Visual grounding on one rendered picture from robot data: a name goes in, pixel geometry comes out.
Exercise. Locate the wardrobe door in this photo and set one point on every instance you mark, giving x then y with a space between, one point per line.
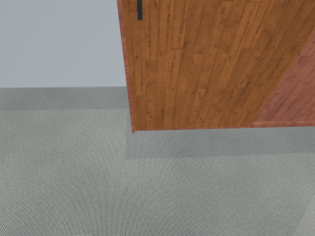
210 63
294 97

